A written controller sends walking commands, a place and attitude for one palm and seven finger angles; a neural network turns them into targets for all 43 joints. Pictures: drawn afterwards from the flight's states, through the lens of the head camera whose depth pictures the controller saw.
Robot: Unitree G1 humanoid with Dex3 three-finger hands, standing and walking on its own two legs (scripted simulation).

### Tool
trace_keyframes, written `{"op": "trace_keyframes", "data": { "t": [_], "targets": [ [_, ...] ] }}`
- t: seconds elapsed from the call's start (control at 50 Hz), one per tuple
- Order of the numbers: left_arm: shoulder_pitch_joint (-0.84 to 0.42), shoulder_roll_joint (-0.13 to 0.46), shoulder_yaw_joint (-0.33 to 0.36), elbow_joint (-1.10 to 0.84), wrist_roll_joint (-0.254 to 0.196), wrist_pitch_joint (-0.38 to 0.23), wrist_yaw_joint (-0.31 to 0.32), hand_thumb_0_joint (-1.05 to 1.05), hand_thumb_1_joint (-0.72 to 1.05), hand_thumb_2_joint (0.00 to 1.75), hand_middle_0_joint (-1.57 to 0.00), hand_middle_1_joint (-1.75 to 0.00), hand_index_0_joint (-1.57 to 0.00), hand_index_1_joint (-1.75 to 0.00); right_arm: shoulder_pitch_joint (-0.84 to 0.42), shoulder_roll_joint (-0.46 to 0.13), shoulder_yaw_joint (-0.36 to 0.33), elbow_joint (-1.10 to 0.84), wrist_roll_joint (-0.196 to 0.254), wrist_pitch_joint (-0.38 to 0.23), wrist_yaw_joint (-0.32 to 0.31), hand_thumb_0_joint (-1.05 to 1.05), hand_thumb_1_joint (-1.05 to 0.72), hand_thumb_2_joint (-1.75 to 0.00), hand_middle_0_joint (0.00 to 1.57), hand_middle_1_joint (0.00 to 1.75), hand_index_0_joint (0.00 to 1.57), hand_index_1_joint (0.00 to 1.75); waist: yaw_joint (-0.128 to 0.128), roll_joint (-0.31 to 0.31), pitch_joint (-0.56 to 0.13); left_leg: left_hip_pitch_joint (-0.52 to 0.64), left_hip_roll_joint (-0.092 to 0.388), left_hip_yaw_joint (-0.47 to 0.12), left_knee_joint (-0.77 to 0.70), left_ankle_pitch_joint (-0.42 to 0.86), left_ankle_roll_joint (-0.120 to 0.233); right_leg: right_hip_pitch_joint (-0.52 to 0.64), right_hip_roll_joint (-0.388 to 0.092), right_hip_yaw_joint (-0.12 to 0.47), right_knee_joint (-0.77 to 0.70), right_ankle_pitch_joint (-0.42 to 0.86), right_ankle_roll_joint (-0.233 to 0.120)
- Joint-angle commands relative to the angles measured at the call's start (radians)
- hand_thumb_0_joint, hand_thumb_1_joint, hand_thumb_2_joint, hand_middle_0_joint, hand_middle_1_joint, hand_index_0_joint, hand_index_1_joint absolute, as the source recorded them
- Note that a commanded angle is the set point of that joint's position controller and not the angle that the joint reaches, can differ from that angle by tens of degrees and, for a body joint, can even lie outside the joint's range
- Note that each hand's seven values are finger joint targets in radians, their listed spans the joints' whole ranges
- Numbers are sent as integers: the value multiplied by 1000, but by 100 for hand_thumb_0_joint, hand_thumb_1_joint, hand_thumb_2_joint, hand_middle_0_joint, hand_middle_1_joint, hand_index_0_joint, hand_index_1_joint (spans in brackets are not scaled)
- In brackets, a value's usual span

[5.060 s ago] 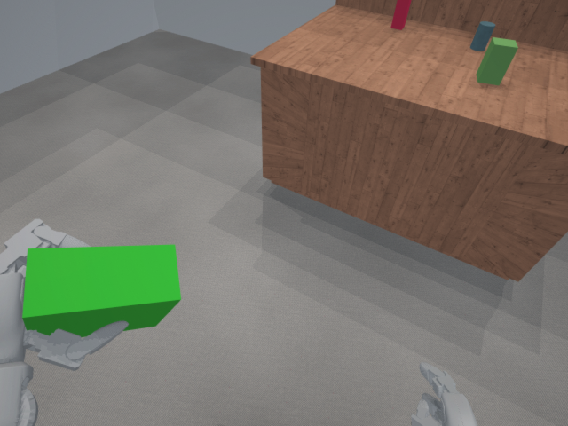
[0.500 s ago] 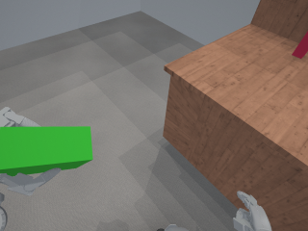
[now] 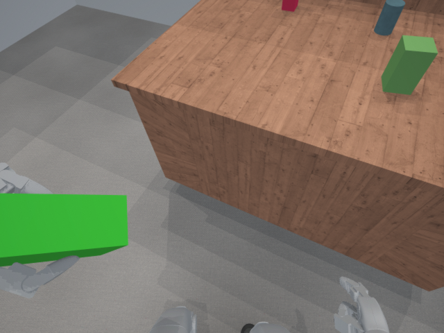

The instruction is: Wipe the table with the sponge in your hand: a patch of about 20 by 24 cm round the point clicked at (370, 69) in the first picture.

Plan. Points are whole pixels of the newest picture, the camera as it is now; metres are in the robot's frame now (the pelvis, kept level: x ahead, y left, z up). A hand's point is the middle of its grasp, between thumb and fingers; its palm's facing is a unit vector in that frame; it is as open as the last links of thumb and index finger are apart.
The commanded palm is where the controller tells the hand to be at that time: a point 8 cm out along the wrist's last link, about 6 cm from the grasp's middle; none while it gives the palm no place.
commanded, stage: turn to face it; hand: left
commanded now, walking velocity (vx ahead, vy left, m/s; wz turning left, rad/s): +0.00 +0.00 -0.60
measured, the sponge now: (78, 230) +0.23 +0.19 +0.15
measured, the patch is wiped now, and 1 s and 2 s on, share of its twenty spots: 0.00 0.00 0.00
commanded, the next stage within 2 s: take the last steps up to it in 1.36 s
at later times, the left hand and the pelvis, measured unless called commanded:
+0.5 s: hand (119, 243) +0.21 +0.12 +0.17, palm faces +0.19 -0.84 -0.50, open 10.3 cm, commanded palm +0.16 +0.17 +0.18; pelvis -0.07 -0.05 -0.02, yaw -16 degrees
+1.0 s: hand (214, 286) +0.16 +0.01 +0.17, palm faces -0.14 -0.89 -0.43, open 10.3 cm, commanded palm +0.14 +0.08 +0.18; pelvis -0.15 -0.07 +0.00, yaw -33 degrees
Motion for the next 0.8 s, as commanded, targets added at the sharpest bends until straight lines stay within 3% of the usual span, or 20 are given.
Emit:
{"op": "trace_keyframes", "data": {
  "t": [0.0, 0.1, 0.16, 0.18, 0.2, 0.22, 0.24, 0.26, 0.28, 0.32, 0.36, 0.4, 0.42, 0.44, 0.46, 0.48, 0.52, 0.54, 0.58, 0.78],
  "targets": [
    [-28, 134, 136, -117, -16, -34, 40, 0, 10, 130, -120, -160, -120, -160, -74, -65, -13, -170, 7, -42, -2, 0, -90, -90, 20, 30, 20, 30, 53, -149, -276, 28, -5, -27, -146, -4, 15, 173, -270, 362, -228, 115, -71],
    [-105, 130, 82, -148, -5, -30, 41, 0, 10, 130, -120, -160, -120, -160, -61, -81, -8, -197, 11, -37, 3, 0, -90, -90, 20, 30, 20, 30, 67, -133, -260, 136, -33, -36, -344, -34, 46, 116, -255, 445, -278, -72, -66],
    [-158, 133, 60, -192, 3, -38, 33, 0, 10, 130, -120, -160, -120, -160, -33, -79, -4, -200, 7, -35, 6, 0, -90, -90, 20, 30, 20, 30, 51, -67, -258, 296, -23, -26, -568, 23, 72, 32, -218, 441, -259, -145, -13],
    [-173, 140, 64, -204, 2, -45, 28, 0, 10, 130, -120, -160, -120, -160, -25, -86, -7, -201, 5, -41, 5, 0, -90, -90, 20, 30, 20, 30, 49, -21, -254, 372, 7, -31, -651, 32, 93, -32, -170, 420, -218, -172, 19],
    [-191, 144, 71, -201, 3, -55, 23, 0, 10, 130, -120, -160, -120, -160, -27, -98, -10, -207, -2, -47, 1, 0, -90, -90, 20, 30, 20, 30, 46, 64, -208, 394, 106, -127, -728, -15, 143, -133, -94, 367, -131, -221, 59],
    [-209, 152, 82, -226, 7, -63, 18, 0, 10, 130, -120, -160, -120, -160, -38, -109, -17, -220, 1, -52, -1, 0, -90, -90, 20, 30, 20, 30, 55, 200, -190, 424, 243, -237, -768, 62, 193, -212, 3, 237, 57, -228, 98],
    [-204, 177, 112, -214, 18, -63, 21, 0, 10, 130, -120, -160, -120, -160, -45, -77, -7, -217, 6, -67, -8, 0, -90, -90, 20, 30, 20, 30, 63, 304, -204, 303, 358, -281, -833, 45, 255, -186, 17, 106, 385, -274, 118],
    [-176, 151, 97, -167, 24, -59, 13, 0, 10, 130, -120, -160, -120, -160, -45, -60, -13, -221, 6, -77, -7, 0, -90, -90, 20, 30, 20, 30, 66, 262, -158, 150, 381, -240, -849, 11, 276, -138, -8, 66, 582, -266, 132],
    [-174, 122, 77, -141, 20, -58, 6, 0, 10, 130, -120, -160, -120, -160, -38, -66, -14, -217, 5, -84, -4, 0, -90, -90, 20, 30, 20, 30, 61, 237, -98, 106, 362, -164, -820, 87, 280, -150, -47, 58, 612, -261, 139],
    [-231, 96, 38, -159, 19, -57, 5, 0, 10, 130, -120, -160, -120, -160, -23, -72, -9, -203, 17, -107, 4, 0, -90, -90, 20, 30, 20, 30, 65, 197, -90, 206, 306, 10, -728, 286, 212, -156, -78, -10, 417, -265, 145],
    [-234, 71, 10, -120, 20, -51, 10, 0, 10, 130, -120, -160, -120, -160, 17, -88, -9, -190, 17, -134, 8, 0, -90, -90, 20, 30, 20, 30, 40, 206, -115, 269, 286, 36, -640, 477, 166, -58, -53, -68, 207, -257, 147],
    [-292, 86, 14, -121, 28, -46, 11, 0, 10, 130, -120, -160, -120, -160, 19, -101, -14, -184, 15, -154, 11, 0, -90, -90, 20, 30, 20, 30, 39, 169, -147, 263, 256, 77, -524, 475, 123, 83, -23, -113, 48, -124, 145],
    [-303, 99, 20, -109, 36, -39, 14, 0, 10, 130, -120, -160, -120, -160, 16, -101, -11, -182, 11, -158, 11, 0, -90, -90, 20, 30, 20, 30, 42, 139, -148, 218, 230, 80, -443, 413, 102, 155, -29, -97, -39, -44, 131],
    [-316, 127, 44, -108, 36, -43, 19, 0, 10, 130, -120, -160, -120, -160, 7, -81, -6, -186, 16, -160, 13, 0, -90, -90, 20, 30, 20, 30, 43, -16, -178, 162, 165, 104, -271, 290, 68, 219, -125, 56, -103, 173, 75],
    [-292, 177, 93, -91, 30, -42, 32, 0, 10, 130, -120, -160, -120, -160, -24, -51, 5, -203, 14, -154, 10, 0, -90, -90, 20, 30, 20, 30, 58, -279, -211, -30, 20, 105, -67, -124, 24, 286, -304, 373, -152, 385, -24],
    [-234, 186, 123, -107, 4, -36, 36, 0, 10, 130, -120, -160, -120, -160, -55, -65, -13, -214, 21, -143, 6, 0, -90, -90, 20, 30, 20, 30, 79, -343, -258, -15, -1, -37, 93, -161, 30, 207, -353, 526, -234, 306, -8],
    [-114, 189, 159, -156, -9, -44, 40, 0, 10, 130, -120, -160, -120, -160, -71, -34, 16, -184, 1, -102, 15, 0, -90, -90, 20, 30, 20, 30, 67, -102, -281, -73, 17, -112, 177, -36, 17, 250, -321, 485, -194, 140, -49],
    [-83, 157, 139, -183, -15, -55, 40, 0, 10, 130, -120, -160, -120, -160, -65, -21, 25, -176, 0, -82, 20, 0, -90, -90, 20, 30, 20, 30, 55, -64, -317, -83, 17, -106, 167, 4, 12, 296, -292, 410, -177, 126, -55],
    [-67, 161, 152, -201, -17, -70, 45, 0, 10, 130, -120, -160, -120, -160, -74, -32, 16, -168, -3, -65, 19, 0, -90, -90, 20, 30, 20, 30, 49, -56, -324, -74, 6, -93, 113, 32, 7, 302, -263, 370, -198, 141, -33],
    [-57, 124, 102, -69, -16, -63, 42, 0, 10, 130, -120, -160, -120, -160, -62, -92, -19, -169, 8, -10, 13, 0, -90, -90, 20, 30, 20, 30, 57, -113, -288, 61, -61, -52, -208, -31, 40, 168, -200, 456, -371, -228, 66]
  ]
}}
